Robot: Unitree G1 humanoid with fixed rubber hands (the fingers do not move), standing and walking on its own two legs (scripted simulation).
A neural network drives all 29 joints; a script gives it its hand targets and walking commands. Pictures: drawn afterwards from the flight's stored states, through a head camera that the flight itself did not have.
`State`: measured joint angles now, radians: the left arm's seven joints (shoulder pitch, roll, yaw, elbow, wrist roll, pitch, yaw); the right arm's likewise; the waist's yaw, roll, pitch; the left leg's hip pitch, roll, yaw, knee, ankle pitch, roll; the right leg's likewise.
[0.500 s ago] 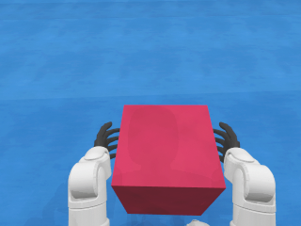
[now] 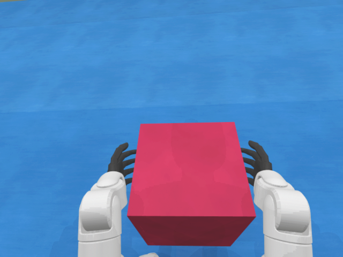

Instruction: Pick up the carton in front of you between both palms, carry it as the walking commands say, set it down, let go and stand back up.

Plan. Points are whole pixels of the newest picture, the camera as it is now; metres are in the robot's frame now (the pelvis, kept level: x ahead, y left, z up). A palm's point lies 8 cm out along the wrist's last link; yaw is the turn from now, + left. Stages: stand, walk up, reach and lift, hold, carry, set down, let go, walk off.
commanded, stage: carry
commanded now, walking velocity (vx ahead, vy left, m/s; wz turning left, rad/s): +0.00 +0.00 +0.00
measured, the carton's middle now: (187, 188) +0.27 +0.00 -0.02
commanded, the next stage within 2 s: none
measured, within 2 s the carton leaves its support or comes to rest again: neither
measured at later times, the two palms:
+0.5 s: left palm (121, 132) +0.39 +0.16 +0.05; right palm (245, 134) +0.38 -0.14 +0.05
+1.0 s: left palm (124, 142) +0.38 +0.16 +0.03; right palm (245, 144) +0.37 -0.14 +0.03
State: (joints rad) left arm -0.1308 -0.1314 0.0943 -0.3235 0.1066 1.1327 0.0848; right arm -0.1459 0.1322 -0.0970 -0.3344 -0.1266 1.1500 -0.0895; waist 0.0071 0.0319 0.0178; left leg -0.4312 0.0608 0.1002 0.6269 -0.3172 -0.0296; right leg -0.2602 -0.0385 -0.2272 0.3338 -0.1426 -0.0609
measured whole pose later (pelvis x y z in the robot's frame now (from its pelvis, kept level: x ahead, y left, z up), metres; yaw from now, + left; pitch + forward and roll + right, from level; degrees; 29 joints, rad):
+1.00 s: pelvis +0.07 +0.02 -0.01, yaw -3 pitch +2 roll +0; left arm -0.27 -0.15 0.22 0.26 0.27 0.68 0.01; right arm -0.28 0.16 -0.23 0.26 -0.28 0.67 -0.01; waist 0.00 -0.01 -0.09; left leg -0.32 0.07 0.19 0.52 -0.22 0.02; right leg -0.19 -0.07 -0.18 0.51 -0.35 0.01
